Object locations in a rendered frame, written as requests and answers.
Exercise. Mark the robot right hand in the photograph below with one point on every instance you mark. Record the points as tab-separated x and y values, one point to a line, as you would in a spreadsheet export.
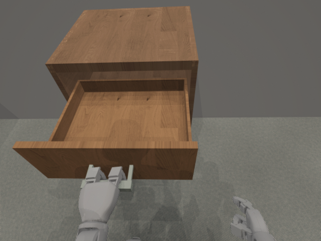
244	228

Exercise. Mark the handle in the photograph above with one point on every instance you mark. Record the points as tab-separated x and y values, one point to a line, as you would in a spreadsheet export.
124	186

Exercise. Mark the robot left forearm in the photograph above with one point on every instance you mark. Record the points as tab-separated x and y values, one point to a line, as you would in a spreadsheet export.
92	231

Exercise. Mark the drawer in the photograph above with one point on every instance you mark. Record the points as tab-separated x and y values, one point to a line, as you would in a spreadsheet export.
120	122

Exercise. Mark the cabinet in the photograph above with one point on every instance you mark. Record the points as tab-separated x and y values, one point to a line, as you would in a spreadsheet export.
134	43

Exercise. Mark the robot left hand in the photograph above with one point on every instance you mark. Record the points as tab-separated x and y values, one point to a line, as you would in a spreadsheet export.
97	200

